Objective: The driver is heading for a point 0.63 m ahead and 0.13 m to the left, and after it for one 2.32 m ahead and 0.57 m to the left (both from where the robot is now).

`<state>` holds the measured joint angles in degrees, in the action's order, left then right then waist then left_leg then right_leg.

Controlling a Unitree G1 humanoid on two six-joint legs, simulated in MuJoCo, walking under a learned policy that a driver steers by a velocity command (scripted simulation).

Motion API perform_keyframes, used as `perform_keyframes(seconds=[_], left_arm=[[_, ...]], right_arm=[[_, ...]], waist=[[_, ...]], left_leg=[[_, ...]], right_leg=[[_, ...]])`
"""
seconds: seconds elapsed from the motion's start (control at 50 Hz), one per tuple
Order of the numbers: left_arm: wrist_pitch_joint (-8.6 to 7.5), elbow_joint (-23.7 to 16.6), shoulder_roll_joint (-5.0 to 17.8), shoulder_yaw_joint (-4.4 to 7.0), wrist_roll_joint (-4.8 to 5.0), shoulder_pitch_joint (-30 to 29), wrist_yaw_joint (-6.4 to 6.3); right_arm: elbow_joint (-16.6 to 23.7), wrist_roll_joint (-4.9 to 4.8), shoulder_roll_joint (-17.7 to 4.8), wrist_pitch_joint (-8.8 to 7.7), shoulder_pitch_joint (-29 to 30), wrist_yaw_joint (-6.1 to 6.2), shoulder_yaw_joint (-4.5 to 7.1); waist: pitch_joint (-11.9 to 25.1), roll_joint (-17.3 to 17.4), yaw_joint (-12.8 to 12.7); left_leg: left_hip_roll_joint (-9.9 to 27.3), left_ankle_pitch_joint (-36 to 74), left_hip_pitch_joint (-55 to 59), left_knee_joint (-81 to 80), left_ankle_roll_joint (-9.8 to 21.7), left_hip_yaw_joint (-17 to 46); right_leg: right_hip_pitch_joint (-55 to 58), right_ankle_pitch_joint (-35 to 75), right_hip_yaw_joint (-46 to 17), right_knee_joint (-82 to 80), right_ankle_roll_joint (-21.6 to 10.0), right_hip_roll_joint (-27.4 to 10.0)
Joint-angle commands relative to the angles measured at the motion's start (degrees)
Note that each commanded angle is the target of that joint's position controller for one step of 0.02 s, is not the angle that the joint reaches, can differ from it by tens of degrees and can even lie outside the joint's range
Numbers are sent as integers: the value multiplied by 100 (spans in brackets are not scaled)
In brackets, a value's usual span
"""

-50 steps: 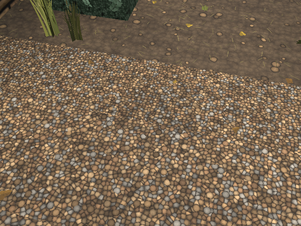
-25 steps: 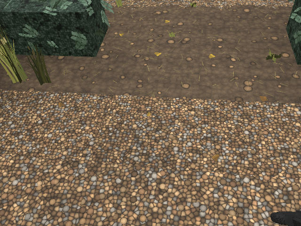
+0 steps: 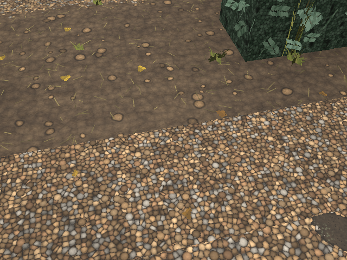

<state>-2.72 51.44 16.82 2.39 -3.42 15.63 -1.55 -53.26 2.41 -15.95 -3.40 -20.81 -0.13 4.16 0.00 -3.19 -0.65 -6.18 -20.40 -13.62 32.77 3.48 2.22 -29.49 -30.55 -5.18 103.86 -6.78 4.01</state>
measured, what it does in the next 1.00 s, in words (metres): goes down, turning left: right foot, then left foot 0.18 m lower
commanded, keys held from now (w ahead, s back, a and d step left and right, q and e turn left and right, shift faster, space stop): w+q+shift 0.62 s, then w+e+shift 0.38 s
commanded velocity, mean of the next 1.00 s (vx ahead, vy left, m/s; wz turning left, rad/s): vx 0.99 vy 0.00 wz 0.41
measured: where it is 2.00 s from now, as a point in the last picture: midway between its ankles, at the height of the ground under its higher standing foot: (111, 77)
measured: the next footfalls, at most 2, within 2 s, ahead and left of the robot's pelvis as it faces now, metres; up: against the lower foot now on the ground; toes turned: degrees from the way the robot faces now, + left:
right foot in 0.22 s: +0.37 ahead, -0.08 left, +0.00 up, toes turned +8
left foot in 0.72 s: +0.70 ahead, +0.29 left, -0.18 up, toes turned +37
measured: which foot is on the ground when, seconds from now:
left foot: down 0.00-0.22, up 0.24-0.70, down 0.72-1.00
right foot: up 0.00-0.20, down 0.22-0.70, up 0.72-1.00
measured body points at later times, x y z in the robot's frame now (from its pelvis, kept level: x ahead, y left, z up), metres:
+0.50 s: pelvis +0.42 +0.07 +0.00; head +0.43 +0.09 +0.45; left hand +0.29 +0.35 -0.13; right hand +0.68 -0.16 -0.08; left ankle +0.51 +0.24 -0.66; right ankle +0.33 -0.08 -0.72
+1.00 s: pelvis +0.85 +0.30 -0.20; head +0.88 +0.30 +0.25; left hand +0.87 +0.57 -0.32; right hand +0.91 +0.06 -0.36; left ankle +0.67 +0.27 -0.90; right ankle +1.06 +0.29 -0.88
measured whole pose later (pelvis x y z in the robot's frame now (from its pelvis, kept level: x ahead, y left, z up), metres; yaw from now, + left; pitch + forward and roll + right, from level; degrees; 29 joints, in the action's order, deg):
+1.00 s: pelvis +0.85 +0.30 -0.20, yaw +24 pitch -1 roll +4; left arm -2.3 49.7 11.1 1.1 -0.8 7.0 2.2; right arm -59.6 1.5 -11.8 -6.2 -24.1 0.2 2.1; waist -5.0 -1.4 0.1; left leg -6.2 -31.8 7.2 25.6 3.6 -14.0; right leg -40.3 -6.2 4.6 49.9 -6.7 -6.4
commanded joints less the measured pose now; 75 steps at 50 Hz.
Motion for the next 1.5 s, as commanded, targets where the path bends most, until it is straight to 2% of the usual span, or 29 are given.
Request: perform_keyframes(seconds=[0.02,0.1,0.2,0.22,0.24,0.28,0.36,0.4,0.46,0.5,0.56,0.64,0.68,0.7,0.72,0.74,0.78,0.84,0.92,1.0,1.06,1.08,1.1,1.12,1.14,1.18,1.4,1.48,1.5], left_arm=[[-117,-1310,279,-108,-98,-1872,261],[-150,-1272,23,-311,108,-1410,384],[-115,-808,592,-15,155,-194,148],[-180,-779,1030,125,65,799,38],[-196,-800,1154,169,-17,956,0],[-152,-703,550,117,164,206,-11],[-358,-466,160,86,281,-152,102],[-429,-331,324,153,404,-75,122],[-505,-18,521,263,191,327,88],[-684,137,24,129,231,274,48],[-847,199,317,143,175,-44,-29],[-594,505,671,103,298,903,23],[-260,720,645,81,65,1169,-138],[-136,678,730,172,246,707,-135],[-65,413,387,178,254,221,-184],[-230,-47,-89,-6,461,1154,-160],[-227,147,399,80,331,848,-115],[48,-12,85,35,57,136,174],[63,-368,-149,-44,197,-754,374],[-37,-507,-24,11,333,-900,386],[56,296,613,389,341,2096,359],[176,370,789,451,409,1996,286],[286,194,929,426,340,1393,299],[294,39,936,458,214,1014,258],[253,58,624,416,146,1001,202],[98,107,542,374,211,718,126],[-240,-105,834,476,400,1194,234],[-272,-449,1527,629,324,271,187],[-326,-621,1082,512,264,25,212]], right_arm=[[-80,-101,-462,-331,-719,99,-51],[69,-226,-682,-233,-263,100,37],[-115,-334,-881,-87,-997,-22,7],[49,-310,-686,-118,-944,-21,-31],[128,-485,111,-82,-1583,56,-170],[373,-249,-569,64,-504,75,39],[512,-97,-11,434,-217,-85,29],[779,-88,-106,508,263,-244,79],[1024,20,-99,552,776,-448,75],[1194,-103,-167,439,1364,-458,98],[997,-157,-153,294,1288,-714,42],[656,151,-447,343,1110,-370,37],[-21,125,-733,393,-673,-112,185],[-194,280,-1047,312,-1186,-30,283],[-308,270,-1681,246,-1130,-48,386],[-370,156,-2064,92,-1380,-58,322],[-306,148,-1397,81,-1325,-52,284],[-175,-46,-678,-176,75,19,28],[-131,-62,-445,-496,431,58,-54],[-166,-146,-709,-369,158,102,-5],[204,-69,-1130,-98,912,218,141],[285,-85,-489,-114,1145,63,10],[1027,-184,-112,-228,919,-48,-98],[1175,-133,-277,-336,999,-41,-159],[1108,-104,-406,-391,1121,-43,-155],[1112,34,-224,-304,1260,-29,-235],[2195,-108,-196,-69,3225,-123,-435],[1589,-190,-1087,-134,572,137,-45],[1314,-94,-1435,-118,-745,274,108]], waist=[[-1250,157,8],[-620,1055,-397],[279,114,-915],[1063,-67,-1323],[2111,-723,-862],[355,58,-669],[-776,-158,18],[-757,-158,135],[-404,-244,106],[-805,49,229],[-669,406,497],[-612,240,314],[360,-49,917],[113,630,1527],[-396,1400,1468],[472,1943,548],[545,201,717],[-299,454,-184],[-1389,504,-328],[-799,558,-276],[921,538,-1917],[525,-862,-1691],[1120,-2011,-735],[803,-1100,-610],[210,81,-487],[-396,717,10],[-362,-35,-532],[1195,-46,999],[1880,234,1535]], left_leg=[[2023,923,25,-1707,1080,3193],[1409,3142,-2077,-2520,1027,2101],[985,4901,-725,435,480,1450],[682,3849,-1334,2348,352,1030],[293,-815,-2398,4417,337,519],[791,192,-3140,4201,369,351],[1336,226,-2317,3247,158,271],[1520,630,-2625,2802,155,257],[1377,1946,-2915,3282,236,-300],[1370,3210,-3414,2047,432,-4],[991,6274,-458,834,514,-793],[473,5170,-175,19,597,-1485],[693,5082,1322,-791,682,-856],[981,5353,2111,-1960,1094,-486],[1621,5534,3112,-1550,1194,216],[2331,9677,4644,1175,614,247],[2568,5223,4167,102,685,989],[2672,1268,232,-1600,914,1170],[2228,2361,-1065,-2146,525,-108],[1844,6406,815,-1618,202,-1356],[1761,7283,331,2697,103,-1535],[553,1504,-1001,5509,-41,-1657],[-33,-601,-2989,6409,-202,-545],[336,-368,-3734,6042,-86,131],[634,35,-3698,5460,-46,235],[988,249,-2975,4526,-174,242],[690,2466,-1614,-36,-527,-395],[552,1540,1766,-224,-299,-172],[1316,124,3114,9,-210,498]], right_leg=[[-2679,991,-154,-2757,310,-907],[1485,2992,460,-5217,594,-517],[3795,2018,512,-6914,268,-152],[4974,214,-970,-7252,-26,-1376],[5968,-1238,-3527,-7953,-549,-3168],[4189,-367,-2990,-8585,-554,-2755],[2205,1674,-680,-9261,-217,-2171],[2383,2346,-188,-9358,-311,-2203],[2787,3875,912,-8849,-324,-2126],[2866,2721,1459,-8935,277,-1668],[1091,1305,2313,-8756,603,-1378],[2781,4744,2458,-6313,515,-1654],[3205,5707,2043,-3432,397,-1749],[2177,3501,1929,-526,413,-1102],[-100,-1609,1282,1569,324,-202],[-1492,-1815,-257,953,31,-255],[-2716,-234,56,-109,-64,-670],[-973,1500,37,-2452,449,-1347],[-380,2784,250,-4744,371,-1572],[309,2542,1457,-5744,-383,-633],[3516,1913,1363,-6062,-825,112],[3645,1045,60,-6754,-1099,-474],[4694,-73,-3439,-8295,-1918,-1424],[4760,-1061,-4565,-9227,-1920,-1889],[4123,-817,-4177,-9239,-1662,-1898],[2696,843,-2824,-9014,-1295,-1327],[2441,5135,-1574,-9205,-654,-566],[2129,6649,-1582,-6352,-150,-434],[1342,5381,-1343,-4636,-105,-174]])
Keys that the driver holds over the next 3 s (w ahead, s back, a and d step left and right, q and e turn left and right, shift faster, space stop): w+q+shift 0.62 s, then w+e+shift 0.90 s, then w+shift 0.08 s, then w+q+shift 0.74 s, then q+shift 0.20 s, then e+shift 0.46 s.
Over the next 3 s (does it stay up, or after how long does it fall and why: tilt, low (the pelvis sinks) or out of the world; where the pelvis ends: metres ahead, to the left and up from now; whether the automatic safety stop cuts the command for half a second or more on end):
stays up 2.49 0.58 -0.17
